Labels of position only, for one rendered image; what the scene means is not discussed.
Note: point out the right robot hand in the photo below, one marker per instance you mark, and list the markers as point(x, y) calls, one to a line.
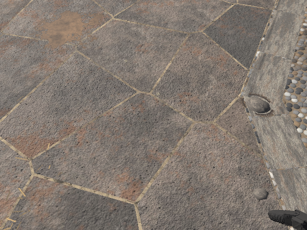
point(295, 218)

